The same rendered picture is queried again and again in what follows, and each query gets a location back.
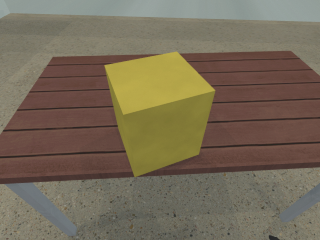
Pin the carton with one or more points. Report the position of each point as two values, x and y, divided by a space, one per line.
162 105

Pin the table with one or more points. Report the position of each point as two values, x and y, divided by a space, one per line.
265 115

